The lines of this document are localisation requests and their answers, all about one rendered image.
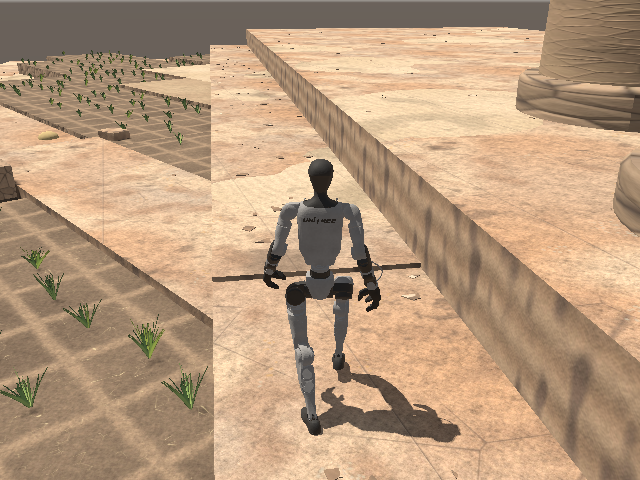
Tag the robot left forearm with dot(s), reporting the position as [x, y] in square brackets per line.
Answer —
[271, 261]

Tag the left robot upper arm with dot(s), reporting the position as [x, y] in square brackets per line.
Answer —
[289, 211]

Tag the right robot hand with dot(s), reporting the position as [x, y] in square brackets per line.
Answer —
[373, 295]

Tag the right robot upper arm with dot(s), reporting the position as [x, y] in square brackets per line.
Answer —
[352, 213]

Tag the right robot thigh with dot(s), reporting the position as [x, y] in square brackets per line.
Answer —
[343, 290]

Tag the humanoid robot torso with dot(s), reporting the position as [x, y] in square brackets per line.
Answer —
[320, 235]

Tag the left robot hand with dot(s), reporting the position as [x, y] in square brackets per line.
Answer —
[277, 274]

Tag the robot right forearm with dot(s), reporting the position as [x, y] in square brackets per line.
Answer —
[367, 272]

